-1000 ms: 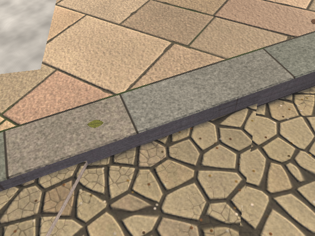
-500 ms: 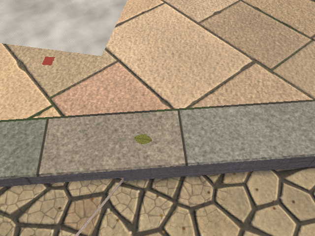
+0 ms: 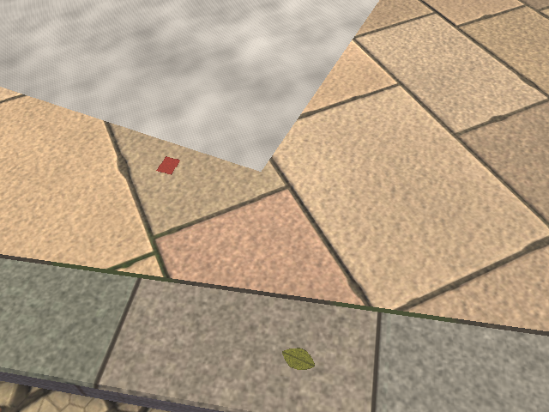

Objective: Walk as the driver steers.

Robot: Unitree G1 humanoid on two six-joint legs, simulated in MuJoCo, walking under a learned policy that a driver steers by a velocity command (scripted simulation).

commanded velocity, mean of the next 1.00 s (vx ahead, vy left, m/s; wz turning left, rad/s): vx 0.50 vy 0.00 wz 0.44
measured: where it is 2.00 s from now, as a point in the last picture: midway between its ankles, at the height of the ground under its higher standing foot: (173, 212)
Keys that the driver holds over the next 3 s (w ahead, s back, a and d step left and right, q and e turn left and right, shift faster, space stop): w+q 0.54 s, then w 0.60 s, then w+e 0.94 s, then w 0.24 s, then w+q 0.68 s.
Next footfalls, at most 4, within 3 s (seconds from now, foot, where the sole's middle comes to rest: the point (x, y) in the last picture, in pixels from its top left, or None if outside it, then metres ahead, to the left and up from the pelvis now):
0.34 left None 0.28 0.12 -0.78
0.86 right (250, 337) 0.64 0.11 -0.67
1.40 left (132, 255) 0.89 0.43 -0.67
1.94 right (212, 163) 1.23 0.23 -0.67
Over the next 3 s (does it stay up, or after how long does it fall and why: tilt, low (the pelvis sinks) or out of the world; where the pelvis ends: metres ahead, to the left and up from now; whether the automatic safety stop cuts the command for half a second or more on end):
stays up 1.65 0.31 0.10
